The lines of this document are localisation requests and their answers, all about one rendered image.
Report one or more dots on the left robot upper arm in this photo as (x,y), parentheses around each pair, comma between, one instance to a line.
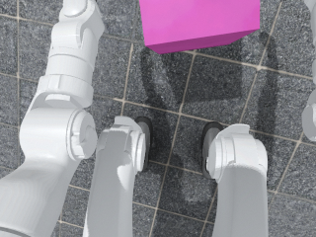
(54,141)

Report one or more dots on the left robot thigh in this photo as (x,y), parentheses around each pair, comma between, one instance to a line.
(109,208)

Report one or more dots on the robot right foot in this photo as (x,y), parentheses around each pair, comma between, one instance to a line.
(210,130)

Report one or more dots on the left robot forearm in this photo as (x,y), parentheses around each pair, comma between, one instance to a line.
(67,82)

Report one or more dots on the right robot forearm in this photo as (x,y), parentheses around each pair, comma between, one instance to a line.
(311,4)

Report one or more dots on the carton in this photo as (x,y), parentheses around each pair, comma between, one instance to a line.
(180,25)

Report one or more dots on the right robot upper arm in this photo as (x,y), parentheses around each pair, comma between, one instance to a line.
(308,117)

